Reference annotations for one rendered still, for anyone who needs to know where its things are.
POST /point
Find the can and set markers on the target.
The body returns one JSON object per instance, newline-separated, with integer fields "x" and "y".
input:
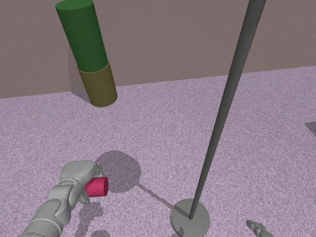
{"x": 97, "y": 187}

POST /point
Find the floor lamp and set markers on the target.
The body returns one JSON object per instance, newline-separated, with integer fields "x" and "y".
{"x": 190, "y": 217}

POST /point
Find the right robot hand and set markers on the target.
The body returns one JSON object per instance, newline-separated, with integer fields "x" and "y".
{"x": 258, "y": 229}

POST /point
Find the potted plant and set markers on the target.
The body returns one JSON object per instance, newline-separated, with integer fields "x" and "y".
{"x": 80, "y": 23}

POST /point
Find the left robot hand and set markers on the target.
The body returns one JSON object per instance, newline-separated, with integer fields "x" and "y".
{"x": 83, "y": 171}

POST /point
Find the left robot arm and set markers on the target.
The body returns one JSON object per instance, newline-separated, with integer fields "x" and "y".
{"x": 55, "y": 213}

